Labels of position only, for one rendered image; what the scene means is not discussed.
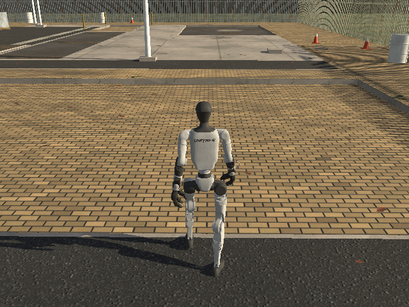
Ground robot right upper arm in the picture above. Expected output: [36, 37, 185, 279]
[217, 129, 233, 163]

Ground robot torso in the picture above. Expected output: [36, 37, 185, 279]
[189, 126, 219, 192]

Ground robot right forearm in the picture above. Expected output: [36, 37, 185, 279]
[226, 153, 236, 176]

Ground robot left forearm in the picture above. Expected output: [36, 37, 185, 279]
[172, 157, 184, 191]

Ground robot left upper arm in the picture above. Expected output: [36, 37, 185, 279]
[177, 129, 191, 166]

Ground robot right hand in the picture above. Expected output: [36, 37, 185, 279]
[220, 173, 235, 185]

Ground robot left hand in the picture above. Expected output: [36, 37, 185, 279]
[171, 190, 187, 208]

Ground left robot thigh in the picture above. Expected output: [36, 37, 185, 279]
[183, 177, 196, 212]

